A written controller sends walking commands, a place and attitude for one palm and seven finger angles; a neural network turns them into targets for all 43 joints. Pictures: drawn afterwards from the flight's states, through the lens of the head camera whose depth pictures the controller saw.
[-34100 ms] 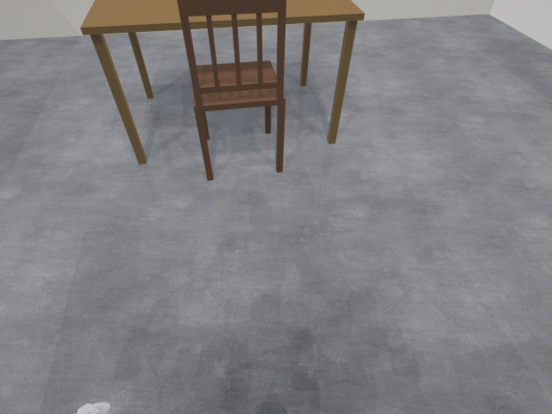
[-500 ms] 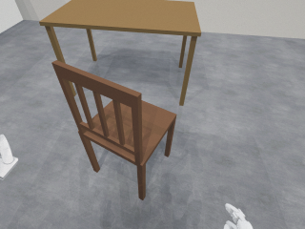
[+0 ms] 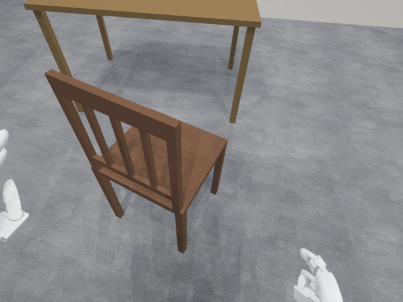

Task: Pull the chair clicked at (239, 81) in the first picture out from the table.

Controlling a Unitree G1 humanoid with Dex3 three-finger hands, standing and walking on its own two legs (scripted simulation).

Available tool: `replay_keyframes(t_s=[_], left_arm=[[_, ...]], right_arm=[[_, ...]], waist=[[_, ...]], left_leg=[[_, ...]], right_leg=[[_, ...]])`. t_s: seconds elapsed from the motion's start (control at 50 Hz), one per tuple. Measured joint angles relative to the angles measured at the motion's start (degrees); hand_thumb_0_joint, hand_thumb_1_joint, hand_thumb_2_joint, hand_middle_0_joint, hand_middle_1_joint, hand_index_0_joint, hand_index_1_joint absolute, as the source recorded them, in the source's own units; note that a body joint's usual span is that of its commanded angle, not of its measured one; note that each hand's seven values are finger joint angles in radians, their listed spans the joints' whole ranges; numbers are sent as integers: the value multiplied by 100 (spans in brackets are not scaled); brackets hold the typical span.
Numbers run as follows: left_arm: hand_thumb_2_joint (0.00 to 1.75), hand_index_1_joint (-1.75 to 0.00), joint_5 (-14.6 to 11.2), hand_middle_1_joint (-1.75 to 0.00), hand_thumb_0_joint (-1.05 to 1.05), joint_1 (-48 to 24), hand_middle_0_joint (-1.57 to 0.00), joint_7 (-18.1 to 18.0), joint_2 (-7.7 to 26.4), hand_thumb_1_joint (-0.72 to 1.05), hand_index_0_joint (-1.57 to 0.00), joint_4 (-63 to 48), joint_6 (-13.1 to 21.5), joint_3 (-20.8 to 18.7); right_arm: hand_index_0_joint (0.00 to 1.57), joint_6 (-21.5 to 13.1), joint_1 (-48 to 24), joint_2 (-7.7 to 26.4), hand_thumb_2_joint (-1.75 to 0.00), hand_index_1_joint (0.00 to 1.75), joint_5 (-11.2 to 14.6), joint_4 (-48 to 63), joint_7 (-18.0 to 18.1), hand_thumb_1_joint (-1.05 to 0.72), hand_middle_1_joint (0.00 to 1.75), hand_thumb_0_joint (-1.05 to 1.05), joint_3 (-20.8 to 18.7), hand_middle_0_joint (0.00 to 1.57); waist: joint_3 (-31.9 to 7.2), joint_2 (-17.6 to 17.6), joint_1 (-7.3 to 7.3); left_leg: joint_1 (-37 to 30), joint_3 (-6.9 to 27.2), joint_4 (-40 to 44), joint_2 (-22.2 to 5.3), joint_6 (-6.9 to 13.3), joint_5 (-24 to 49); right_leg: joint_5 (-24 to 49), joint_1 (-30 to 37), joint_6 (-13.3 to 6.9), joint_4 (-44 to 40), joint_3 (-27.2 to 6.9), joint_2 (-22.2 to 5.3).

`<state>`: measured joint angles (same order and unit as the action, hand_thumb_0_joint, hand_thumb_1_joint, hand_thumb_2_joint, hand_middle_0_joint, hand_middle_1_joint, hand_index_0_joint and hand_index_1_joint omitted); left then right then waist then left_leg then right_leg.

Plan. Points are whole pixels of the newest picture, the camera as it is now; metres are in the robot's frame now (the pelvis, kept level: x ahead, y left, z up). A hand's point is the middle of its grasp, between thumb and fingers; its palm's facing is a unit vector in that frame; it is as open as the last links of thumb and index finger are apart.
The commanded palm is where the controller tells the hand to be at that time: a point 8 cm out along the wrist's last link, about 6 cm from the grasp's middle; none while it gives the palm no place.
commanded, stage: stop stepping back and stand still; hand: left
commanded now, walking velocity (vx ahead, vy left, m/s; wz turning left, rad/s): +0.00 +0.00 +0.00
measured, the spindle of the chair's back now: (123, 148) +0.54 +0.25 -0.10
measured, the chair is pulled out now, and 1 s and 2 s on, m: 0.68 0.68 0.68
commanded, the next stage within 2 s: let the arm hang, fingers relaxed in 0.14 s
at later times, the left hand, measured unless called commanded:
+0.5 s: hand out of the picture +0.06 +0.17 -0.16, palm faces +0.01 -0.99 -0.16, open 7.4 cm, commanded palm none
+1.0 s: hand out of the picture -0.06 +0.18 -0.17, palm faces +0.05 -0.98 -0.19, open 7.4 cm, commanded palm none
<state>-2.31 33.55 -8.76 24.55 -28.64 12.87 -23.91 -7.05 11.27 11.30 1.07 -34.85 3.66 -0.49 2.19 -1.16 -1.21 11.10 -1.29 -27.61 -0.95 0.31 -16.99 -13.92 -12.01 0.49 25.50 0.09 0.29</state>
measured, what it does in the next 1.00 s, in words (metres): stands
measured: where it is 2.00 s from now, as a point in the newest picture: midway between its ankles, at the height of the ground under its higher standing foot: outside the picture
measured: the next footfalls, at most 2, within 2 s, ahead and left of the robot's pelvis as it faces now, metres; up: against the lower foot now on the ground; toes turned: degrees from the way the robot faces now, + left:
none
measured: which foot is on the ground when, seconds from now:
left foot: down 0.00-1.00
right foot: down 0.00-1.00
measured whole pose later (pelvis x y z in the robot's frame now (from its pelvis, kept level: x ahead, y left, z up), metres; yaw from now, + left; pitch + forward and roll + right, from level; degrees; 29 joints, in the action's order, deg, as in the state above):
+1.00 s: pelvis -0.02 +0.01 +0.00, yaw +1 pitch -1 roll +0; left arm 0.7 19.6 -1.8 7.8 62.9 -0.8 0.2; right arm -0.1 19.8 6.6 -0.9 -62.3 1.5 0.5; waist 3.2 0.9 0.4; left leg 11.0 -1.4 -26.6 1.4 1.8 -14.5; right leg -12.9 -12.7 1.4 26.8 0.0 -2.0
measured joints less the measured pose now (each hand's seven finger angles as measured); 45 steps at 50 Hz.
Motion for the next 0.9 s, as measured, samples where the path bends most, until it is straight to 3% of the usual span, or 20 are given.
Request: replay_keyframes(t_s=[0.24,0.26,0.32,0.4,0.5,0.54,0.62,0.74,0.9], left_arm=[[89,-30,-26,-30,2,-95,-21,-20,-75,88,-22,55,-38,14],[89,-30,69,-30,1,-263,-21,55,-67,89,-21,346,3,156],[89,-30,301,-30,1,-1150,-20,470,-297,89,-21,2213,-575,968],[89,-29,406,-30,1,-1857,-19,717,-917,90,-20,5106,-1414,1796],[89,-29,357,-30,1,-1813,-20,826,-1551,91,-20,7330,-1719,2436],[89,-30,281,-30,-3,-1821,-20,665,-1543,100,-21,7671,-1601,2211],[89,-30,324,-30,-4,-1724,-21,742,-1326,102,-21,8233,-1530,2259],[89,-29,312,-30,-1,-1452,-20,760,-1267,96,-21,8844,-1501,2323],[89,-29,305,-30,0,-1325,-20,722,-1477,92,-20,9142,-1426,2386]], right_arm=[[21,80,-15,-117,-89,30,-3,21,25,-90,30,1,105,20],[20,-25,-18,-75,-89,30,2,-82,-77,-90,30,1,65,20],[20,89,-149,168,-89,30,-96,-566,-324,-90,30,1,-33,20],[20,494,-222,226,-89,30,-237,-1012,-396,-90,30,1,16,20],[20,697,52,12,-89,30,-273,-1496,-383,-90,30,1,149,20],[20,741,246,-91,-89,30,-264,-1752,-348,-90,30,1,166,20],[20,832,568,-188,-89,30,-265,-2195,-299,-90,30,1,135,20],[20,821,888,-245,-89,30,-228,-2525,-256,-90,30,1,76,20],[20,758,949,-366,-89,30,-207,-2701,-235,-90,30,1,82,20]], waist=[[-50,73,120],[-98,125,133],[-295,332,221],[-289,363,131],[36,-43,19],[150,-160,96],[251,-145,202],[273,25,180],[181,202,160]], left_leg=[[-61,28,95,22,15,62],[43,60,18,31,21,61],[376,119,-289,150,71,-8],[462,96,-470,256,127,-55],[234,41,-353,248,122,9],[199,95,-284,203,104,69],[150,134,-133,151,91,178],[77,94,32,188,126,266],[52,23,89,231,151,272]], right_leg=[[71,94,21,-137,29,-22],[74,10,25,-67,70,-35],[-94,-321,63,317,130,-159],[-234,-482,94,665,102,-268],[-185,-308,101,620,43,-256],[-82,-209,77,447,100,-211],[112,-76,44,128,144,-156],[192,-29,68,-3,105,-190],[144,-87,92,74,32,-233]])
